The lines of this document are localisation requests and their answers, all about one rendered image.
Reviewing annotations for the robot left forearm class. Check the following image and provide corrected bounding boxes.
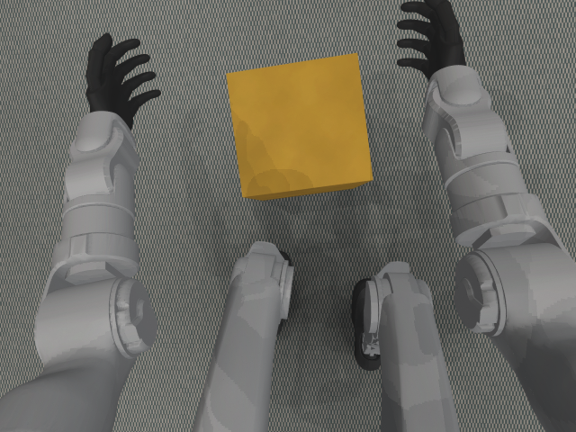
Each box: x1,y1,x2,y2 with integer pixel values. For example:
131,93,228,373
34,111,140,362

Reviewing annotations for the carton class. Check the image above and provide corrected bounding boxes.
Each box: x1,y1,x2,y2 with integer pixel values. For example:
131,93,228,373
226,53,373,201

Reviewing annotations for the robot left shin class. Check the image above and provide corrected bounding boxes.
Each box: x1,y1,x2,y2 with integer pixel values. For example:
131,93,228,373
229,241,284,289

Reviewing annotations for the robot left hand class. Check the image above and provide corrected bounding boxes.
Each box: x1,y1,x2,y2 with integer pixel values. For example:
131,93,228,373
85,32,161,130

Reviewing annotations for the robot right hand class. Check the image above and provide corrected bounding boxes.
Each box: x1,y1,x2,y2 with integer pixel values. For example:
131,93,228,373
397,0,466,82

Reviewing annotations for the robot left upper arm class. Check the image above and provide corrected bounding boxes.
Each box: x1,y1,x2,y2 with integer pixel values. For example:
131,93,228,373
0,276,158,432

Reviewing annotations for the robot right upper arm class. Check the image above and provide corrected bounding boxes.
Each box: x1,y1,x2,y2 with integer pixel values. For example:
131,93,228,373
454,243,576,432

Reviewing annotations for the robot right thigh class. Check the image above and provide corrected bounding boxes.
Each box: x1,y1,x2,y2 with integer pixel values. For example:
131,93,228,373
364,273,460,432

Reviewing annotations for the robot right forearm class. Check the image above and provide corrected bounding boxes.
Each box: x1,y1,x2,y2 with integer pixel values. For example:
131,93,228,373
422,65,576,267

